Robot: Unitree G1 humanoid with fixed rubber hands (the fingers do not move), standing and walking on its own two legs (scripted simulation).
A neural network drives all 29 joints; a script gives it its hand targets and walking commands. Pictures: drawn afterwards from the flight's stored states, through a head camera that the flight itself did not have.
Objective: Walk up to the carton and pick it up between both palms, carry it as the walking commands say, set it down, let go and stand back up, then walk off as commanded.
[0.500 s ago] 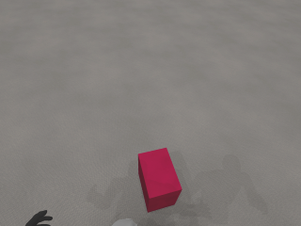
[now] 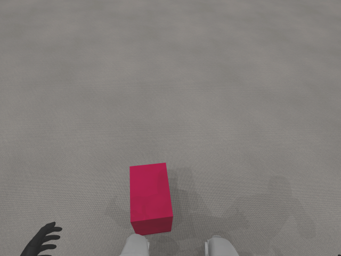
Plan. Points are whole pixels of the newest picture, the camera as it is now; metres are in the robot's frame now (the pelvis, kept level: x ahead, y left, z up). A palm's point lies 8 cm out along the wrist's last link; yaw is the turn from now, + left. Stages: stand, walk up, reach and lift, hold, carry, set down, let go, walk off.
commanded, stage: walk up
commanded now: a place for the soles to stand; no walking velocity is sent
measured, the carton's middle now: (151, 200) +0.44 +0.10 -0.56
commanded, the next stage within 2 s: reach and lift in 2.00 s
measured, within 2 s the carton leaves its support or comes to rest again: neither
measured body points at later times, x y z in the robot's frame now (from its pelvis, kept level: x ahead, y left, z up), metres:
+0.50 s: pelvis +0.02 -0.05 +0.04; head +0.07 -0.08 +0.48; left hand -0.01 +0.32 -0.01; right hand +0.24 -0.35 -0.07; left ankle +0.03 +0.13 -0.60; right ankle +0.05 -0.17 -0.66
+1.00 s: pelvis +0.01 +0.02 +0.02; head +0.02 +0.02 +0.47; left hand +0.04 +0.38 -0.07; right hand +0.21 -0.28 -0.06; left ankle +0.04 +0.14 -0.66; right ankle +0.06 -0.15 -0.66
